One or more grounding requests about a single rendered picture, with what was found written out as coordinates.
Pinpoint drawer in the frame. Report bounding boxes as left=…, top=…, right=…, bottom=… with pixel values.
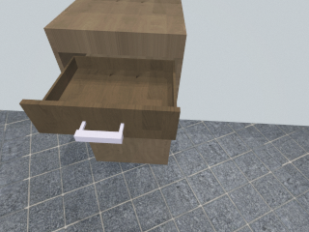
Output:
left=19, top=55, right=181, bottom=140

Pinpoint cabinet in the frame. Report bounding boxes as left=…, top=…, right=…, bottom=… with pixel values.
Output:
left=43, top=0, right=187, bottom=165

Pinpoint handle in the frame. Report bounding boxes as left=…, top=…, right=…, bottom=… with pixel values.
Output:
left=73, top=121, right=125, bottom=144

